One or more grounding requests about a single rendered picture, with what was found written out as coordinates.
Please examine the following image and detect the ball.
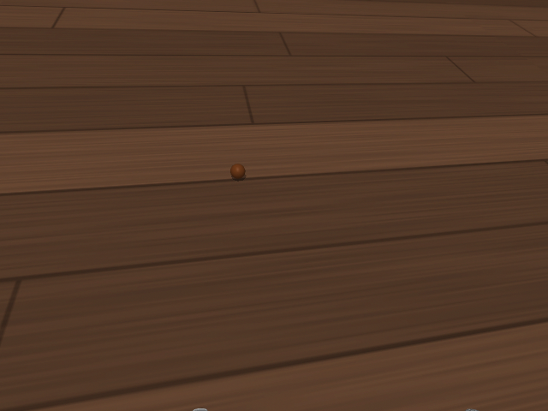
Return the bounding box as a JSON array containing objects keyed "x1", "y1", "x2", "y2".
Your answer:
[{"x1": 230, "y1": 164, "x2": 245, "y2": 179}]

